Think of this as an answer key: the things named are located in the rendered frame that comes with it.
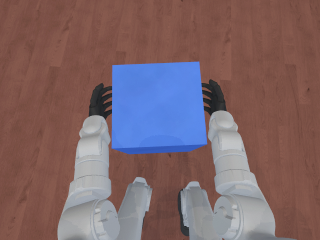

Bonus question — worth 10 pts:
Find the left robot forearm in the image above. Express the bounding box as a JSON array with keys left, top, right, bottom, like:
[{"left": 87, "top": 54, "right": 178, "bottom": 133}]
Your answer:
[{"left": 57, "top": 115, "right": 112, "bottom": 240}]

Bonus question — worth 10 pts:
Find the robot right upper arm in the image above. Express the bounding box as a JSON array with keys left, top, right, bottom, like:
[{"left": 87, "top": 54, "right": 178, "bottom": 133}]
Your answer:
[{"left": 212, "top": 193, "right": 297, "bottom": 240}]

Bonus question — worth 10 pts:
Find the right robot forearm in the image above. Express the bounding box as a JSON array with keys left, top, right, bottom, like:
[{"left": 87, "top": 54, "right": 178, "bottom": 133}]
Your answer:
[{"left": 207, "top": 110, "right": 276, "bottom": 228}]

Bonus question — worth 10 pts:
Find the right robot thigh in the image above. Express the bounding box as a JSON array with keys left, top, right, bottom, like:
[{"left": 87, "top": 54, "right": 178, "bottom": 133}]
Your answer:
[{"left": 180, "top": 186, "right": 223, "bottom": 240}]

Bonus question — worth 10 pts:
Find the robot left upper arm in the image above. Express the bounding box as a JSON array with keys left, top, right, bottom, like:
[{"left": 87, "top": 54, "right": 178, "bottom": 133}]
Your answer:
[{"left": 58, "top": 198, "right": 120, "bottom": 240}]

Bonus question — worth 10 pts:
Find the right robot hand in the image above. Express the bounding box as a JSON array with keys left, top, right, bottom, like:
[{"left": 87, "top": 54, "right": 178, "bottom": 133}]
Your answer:
[{"left": 201, "top": 79, "right": 227, "bottom": 116}]

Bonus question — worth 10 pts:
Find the right robot foot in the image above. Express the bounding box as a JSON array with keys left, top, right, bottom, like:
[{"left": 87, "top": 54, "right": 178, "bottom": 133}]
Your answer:
[{"left": 178, "top": 189, "right": 190, "bottom": 236}]

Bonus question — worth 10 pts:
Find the carton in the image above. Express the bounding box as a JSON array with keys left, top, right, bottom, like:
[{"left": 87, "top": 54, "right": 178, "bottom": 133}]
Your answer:
[{"left": 111, "top": 61, "right": 207, "bottom": 155}]

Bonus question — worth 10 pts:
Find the left robot hand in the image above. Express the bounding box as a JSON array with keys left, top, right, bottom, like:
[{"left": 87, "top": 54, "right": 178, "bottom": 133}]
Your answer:
[{"left": 88, "top": 83, "right": 112, "bottom": 120}]

